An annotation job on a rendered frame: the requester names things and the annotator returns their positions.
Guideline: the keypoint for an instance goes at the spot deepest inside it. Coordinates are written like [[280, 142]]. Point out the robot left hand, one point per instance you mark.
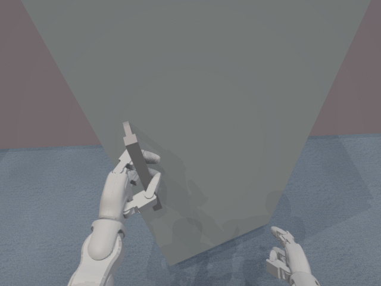
[[118, 189]]

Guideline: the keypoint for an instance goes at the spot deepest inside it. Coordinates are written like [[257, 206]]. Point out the left robot forearm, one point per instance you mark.
[[102, 253]]

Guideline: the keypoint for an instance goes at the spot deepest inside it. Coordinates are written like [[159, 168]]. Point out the fridge door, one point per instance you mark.
[[226, 92]]

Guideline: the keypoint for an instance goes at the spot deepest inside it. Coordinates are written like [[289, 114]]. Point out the robot right hand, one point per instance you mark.
[[282, 264]]

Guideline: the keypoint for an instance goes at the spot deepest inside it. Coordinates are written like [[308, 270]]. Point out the right robot forearm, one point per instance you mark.
[[303, 279]]

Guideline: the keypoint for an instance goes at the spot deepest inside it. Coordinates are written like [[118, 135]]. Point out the handle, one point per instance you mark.
[[138, 160]]

